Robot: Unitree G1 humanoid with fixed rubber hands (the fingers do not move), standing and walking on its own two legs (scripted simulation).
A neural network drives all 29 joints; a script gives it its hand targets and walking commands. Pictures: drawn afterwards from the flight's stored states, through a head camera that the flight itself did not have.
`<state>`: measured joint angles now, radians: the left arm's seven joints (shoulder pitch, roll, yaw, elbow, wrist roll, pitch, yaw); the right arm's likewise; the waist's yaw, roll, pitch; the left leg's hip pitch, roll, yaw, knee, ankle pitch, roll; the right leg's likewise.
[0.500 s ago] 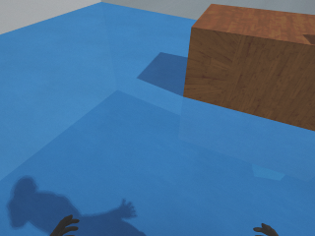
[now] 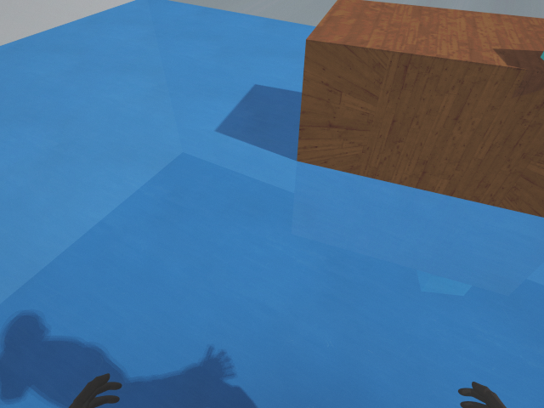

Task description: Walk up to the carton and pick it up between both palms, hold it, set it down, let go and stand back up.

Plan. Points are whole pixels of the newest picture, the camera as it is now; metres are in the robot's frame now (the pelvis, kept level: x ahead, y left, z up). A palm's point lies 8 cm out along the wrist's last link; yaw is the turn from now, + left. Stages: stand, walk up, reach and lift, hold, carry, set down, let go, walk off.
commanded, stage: walk up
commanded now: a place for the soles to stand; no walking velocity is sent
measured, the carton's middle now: out of the picture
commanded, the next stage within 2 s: none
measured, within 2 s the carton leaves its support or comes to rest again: neither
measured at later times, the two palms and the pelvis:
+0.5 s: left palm (162, 345) +0.25 +0.20 -0.06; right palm out of the picture +0.21 -0.48 -0.05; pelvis +0.11 -0.12 +0.00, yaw -7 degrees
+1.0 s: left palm (253, 249) +0.47 +0.07 -0.11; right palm out of the picture +0.27 -0.57 -0.05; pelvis +0.26 -0.20 -0.02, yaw -16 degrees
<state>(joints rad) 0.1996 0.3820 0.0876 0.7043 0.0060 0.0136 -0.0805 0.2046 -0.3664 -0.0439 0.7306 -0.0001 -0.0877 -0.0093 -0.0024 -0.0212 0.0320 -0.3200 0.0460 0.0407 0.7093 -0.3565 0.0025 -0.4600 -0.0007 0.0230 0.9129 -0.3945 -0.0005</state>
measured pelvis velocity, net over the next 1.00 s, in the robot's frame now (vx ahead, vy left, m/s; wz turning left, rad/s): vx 0.26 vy -0.20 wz -0.28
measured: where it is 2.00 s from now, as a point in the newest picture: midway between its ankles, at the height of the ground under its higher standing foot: (376, 337)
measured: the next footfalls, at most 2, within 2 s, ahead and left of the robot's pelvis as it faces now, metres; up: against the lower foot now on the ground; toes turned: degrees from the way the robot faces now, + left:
right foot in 0.20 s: +0.14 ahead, -0.20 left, +0.00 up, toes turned -6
left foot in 0.62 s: +0.27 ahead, +0.01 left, +0.00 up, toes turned -2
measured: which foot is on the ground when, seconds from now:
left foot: down 0.00-0.20, up 0.22-0.60, down 0.62-0.98, up 1.00-1.00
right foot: up 0.00-0.18, down 0.20-0.64, up 0.66-0.94, down 0.96-1.00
